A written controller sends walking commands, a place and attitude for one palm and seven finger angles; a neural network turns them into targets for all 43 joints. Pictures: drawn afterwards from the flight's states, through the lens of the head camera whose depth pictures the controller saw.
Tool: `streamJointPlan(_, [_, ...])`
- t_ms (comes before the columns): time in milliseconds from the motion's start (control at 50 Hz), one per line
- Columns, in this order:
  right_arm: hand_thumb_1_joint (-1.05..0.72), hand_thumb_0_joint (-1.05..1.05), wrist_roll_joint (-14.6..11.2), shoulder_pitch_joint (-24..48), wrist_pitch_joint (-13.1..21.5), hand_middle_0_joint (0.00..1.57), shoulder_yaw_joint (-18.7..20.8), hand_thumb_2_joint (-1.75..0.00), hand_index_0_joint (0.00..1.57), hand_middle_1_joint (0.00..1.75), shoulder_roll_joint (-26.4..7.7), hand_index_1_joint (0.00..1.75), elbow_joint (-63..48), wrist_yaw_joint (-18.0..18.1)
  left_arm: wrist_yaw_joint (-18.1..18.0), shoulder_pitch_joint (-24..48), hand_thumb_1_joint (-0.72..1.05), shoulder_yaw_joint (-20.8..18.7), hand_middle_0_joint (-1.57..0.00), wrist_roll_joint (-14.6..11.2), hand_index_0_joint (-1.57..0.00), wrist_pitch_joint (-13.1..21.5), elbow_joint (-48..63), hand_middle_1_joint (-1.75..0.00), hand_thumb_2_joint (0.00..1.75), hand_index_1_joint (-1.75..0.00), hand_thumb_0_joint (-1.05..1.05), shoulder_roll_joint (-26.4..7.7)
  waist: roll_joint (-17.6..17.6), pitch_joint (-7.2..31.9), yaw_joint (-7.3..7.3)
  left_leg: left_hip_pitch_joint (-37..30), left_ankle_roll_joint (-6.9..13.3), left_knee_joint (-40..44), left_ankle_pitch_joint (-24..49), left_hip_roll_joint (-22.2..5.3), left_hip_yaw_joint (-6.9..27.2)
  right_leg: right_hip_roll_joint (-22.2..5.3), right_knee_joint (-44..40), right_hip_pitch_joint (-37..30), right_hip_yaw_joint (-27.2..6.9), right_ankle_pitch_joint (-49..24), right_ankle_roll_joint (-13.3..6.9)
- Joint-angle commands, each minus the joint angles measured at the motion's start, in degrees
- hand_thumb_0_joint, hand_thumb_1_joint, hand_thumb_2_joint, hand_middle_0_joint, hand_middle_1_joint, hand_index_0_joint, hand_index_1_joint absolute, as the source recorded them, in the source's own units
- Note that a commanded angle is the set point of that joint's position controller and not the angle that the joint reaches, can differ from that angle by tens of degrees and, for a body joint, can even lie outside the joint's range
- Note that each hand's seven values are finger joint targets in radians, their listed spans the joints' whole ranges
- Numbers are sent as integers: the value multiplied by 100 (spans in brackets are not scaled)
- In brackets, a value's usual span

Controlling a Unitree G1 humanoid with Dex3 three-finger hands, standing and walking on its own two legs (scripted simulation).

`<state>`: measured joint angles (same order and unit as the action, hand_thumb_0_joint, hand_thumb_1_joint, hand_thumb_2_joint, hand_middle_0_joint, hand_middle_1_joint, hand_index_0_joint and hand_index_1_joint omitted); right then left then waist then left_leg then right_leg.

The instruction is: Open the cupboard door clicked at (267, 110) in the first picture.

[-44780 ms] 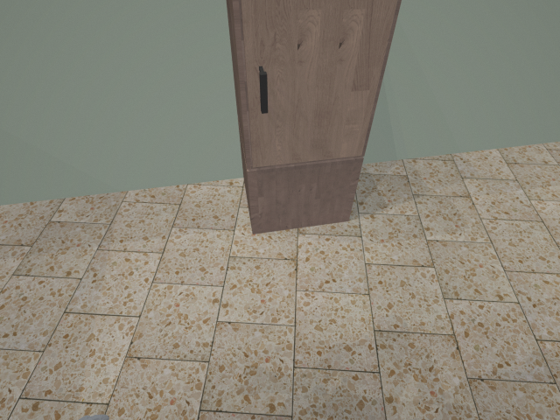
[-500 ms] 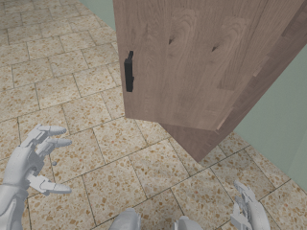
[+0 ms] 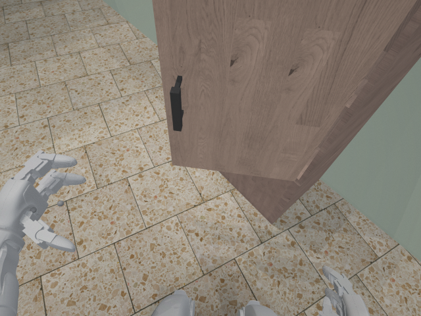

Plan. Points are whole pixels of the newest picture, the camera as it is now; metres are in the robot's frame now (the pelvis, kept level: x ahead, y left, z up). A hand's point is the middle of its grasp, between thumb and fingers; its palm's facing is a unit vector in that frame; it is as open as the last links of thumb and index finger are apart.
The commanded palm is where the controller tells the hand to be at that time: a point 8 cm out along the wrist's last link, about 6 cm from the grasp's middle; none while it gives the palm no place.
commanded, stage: raise the hand with hooked fingers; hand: left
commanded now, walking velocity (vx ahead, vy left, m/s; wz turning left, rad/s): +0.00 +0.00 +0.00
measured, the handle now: (178, 104) +0.56 +0.11 +0.04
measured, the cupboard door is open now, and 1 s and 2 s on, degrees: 42 42 42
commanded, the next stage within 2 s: move the hooked fingers beside the handle in 0.36 s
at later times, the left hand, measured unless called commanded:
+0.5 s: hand (78, 205) +0.29 +0.25 +0.05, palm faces -0.05 -1.00 -0.04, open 13.9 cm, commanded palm +0.27 +0.30 +0.05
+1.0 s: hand (107, 168) +0.36 +0.22 +0.05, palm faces -0.07 -1.00 -0.03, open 13.9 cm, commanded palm +0.34 +0.27 +0.05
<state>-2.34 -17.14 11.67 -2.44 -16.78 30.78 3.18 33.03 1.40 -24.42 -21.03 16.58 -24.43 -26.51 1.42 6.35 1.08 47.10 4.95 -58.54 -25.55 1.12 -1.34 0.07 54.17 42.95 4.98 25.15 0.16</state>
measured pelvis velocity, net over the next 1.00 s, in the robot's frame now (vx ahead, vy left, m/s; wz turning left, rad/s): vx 0.01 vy -0.02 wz -0.02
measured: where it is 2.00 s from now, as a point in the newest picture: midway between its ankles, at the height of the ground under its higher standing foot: outside the picture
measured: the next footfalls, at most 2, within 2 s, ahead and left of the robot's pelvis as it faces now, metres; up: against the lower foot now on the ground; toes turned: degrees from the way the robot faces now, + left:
none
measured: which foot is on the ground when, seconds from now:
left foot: down 0.00-1.00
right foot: down 0.00-1.00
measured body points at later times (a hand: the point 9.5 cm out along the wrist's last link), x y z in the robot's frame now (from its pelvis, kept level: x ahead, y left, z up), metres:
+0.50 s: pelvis +0.00 -0.02 +0.00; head +0.07 -0.01 +0.44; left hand +0.28 +0.30 +0.05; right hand +0.16 -0.27 -0.08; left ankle +0.03 +0.06 -0.68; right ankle +0.01 -0.13 -0.68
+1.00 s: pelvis +0.01 -0.02 -0.01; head +0.09 -0.01 +0.44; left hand +0.36 +0.27 +0.05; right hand +0.12 -0.29 -0.10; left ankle +0.03 +0.06 -0.68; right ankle +0.01 -0.13 -0.68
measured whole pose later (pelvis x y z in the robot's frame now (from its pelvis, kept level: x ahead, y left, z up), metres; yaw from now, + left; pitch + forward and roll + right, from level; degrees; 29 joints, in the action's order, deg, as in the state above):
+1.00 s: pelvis +0.01 -0.02 -0.01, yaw -1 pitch +17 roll -3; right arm -2.8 -18.2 7.3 -2.4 -16.3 31.7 3.3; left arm 28.3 15.0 -22.4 -17.3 17.3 -35.2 -25.6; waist 1.4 7.1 3.3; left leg 50.1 3.2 -59.8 -26.5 -0.2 -1.7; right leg 1.4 56.9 47.1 4.5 26.6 -1.6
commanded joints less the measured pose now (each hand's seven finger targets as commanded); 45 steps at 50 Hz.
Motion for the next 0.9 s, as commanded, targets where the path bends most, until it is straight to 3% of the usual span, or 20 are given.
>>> streamJointPlan(0, [-90,0,6,45,282,20,471,-90,20,30,-951,30,-816,26,-5,783,-50,-553,-30,-157,-30,394,1094,-120,30,-120,0,-1376,497,1475,-80,-1716,-599,1093,1626,-255,857,215,-454,-39,-35,-642,-283])
streamJointPlan(260, [-90,0,-31,111,263,20,415,-90,20,30,-860,30,-807,70,-47,827,-50,-557,-30,-220,-30,531,1172,-120,30,-120,0,-1362,493,1509,-15,-1266,-364,890,1232,-164,538,185,-578,-418,-254,-703,-236])
streamJointPlan(360, [-90,0,-32,97,276,20,412,-90,20,30,-831,30,-790,70,-13,771,-50,-540,-30,-235,-30,501,1192,-120,30,-120,0,-1325,510,1605,-24,-1272,-350,780,1506,-157,482,182,-529,-495,-277,-1013,-220])
streamJointPlan(420, [-90,0,-29,98,258,20,396,-90,20,30,-836,30,-785,73,6,767,-50,-597,-30,-265,-30,468,1043,-120,30,-120,0,-1352,217,1571,-6,-1035,-314,697,1420,-146,437,192,-533,-614,-342,-1019,-208])
streamJointPlan(440, [-90,0,-40,120,258,20,405,-90,20,30,-828,30,-796,75,14,770,-50,-585,-30,-266,-30,467,1059,-120,30,-120,0,-1334,265,1601,-6,-1005,-304,658,1438,-137,405,177,-529,-654,-377,-1071,-198])
streamJointPlan(520, [-90,0,-40,114,255,20,385,-90,20,30,-828,30,-717,113,-6,1430,-50,-424,-30,-208,-30,527,1083,-120,30,-120,0,-1325,523,1569,74,-1088,-320,641,1308,-162,447,181,-485,-416,-370,-893,-220])
streamJointPlan(580, [-90,0,-54,51,226,20,386,-90,20,30,-855,30,-643,158,-51,1703,-50,-374,-30,-110,-30,483,751,-120,30,-120,0,-1357,348,1465,125,-1018,-317,653,1132,-182,488,171,-489,-263,-339,-714,-209])
streamJointPlan(640, [-90,0,-54,26,177,20,366,-90,20,30,-868,30,-577,186,-95,2379,-50,-205,-30,0,-30,440,594,-120,30,-120,0,-1359,430,1563,197,-985,-306,609,1066,-180,485,153,-454,-210,-374,-675,-210])
streamJointPlan(680, [-90,0,-57,14,146,20,368,-90,20,30,-856,30,-584,182,-144,2440,-50,-184,-30,43,-30,425,522,-120,30,-120,0,-1347,419,1761,163,-1095,-307,640,1089,-173,493,136,-458,-247,-381,-680,-203])
streamJointPlan(700, [-90,0,-49,-29,123,20,381,-90,20,30,-878,30,-591,180,-162,2325,-50,-339,-30,43,-30,403,395,-120,30,-120,0,-1499,351,1774,91,-1048,-310,623,1208,-181,484,164,-435,-337,-385,-779,-232])
streamJointPlan(760, [-90,0,-60,-33,27,20,364,-90,20,30,-850,30,-567,154,-268,2616,-50,-326,-30,123,-30,412,308,-120,30,-120,0,-1534,504,1883,97,-1093,-329,655,1300,-182,460,136,-405,-371,-386,-903,-210])
streamJointPlan(800, [-90,0,-34,-77,-16,20,373,-90,20,30,-852,30,-623,112,-335,2446,-50,-360,-30,139,-30,421,282,-120,30,-120,0,-1520,515,2009,16,-1182,-338,673,1536,-184,476,162,-350,-426,-347,-1059,-237])
streamJointPlan(860, [-90,0,-49,-149,-143,20,388,-90,20,30,-856,30,-594,83,-427,2504,-50,-407,-30,185,-30,408,35,-120,30,-120,0,-1534,297,1921,71,-1066,-341,694,1574,-197,439,159,-373,-481,-352,-1196,-192])
streamJointPlan(880, [-90,0,-45,-153,-162,20,395,-90,20,30,-838,30,-614,69,-447,2487,-50,-340,-30,194,-30,419,50,-120,30,-120,0,-1432,379,1937,66,-1090,-340,700,1600,-192,429,153,-365,-456,-349,-1211,-190])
